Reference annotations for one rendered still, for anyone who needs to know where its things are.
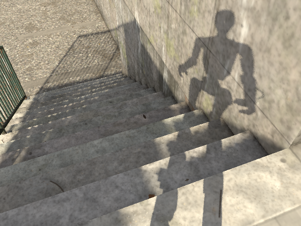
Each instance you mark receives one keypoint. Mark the stairs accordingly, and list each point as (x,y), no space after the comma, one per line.
(77,153)

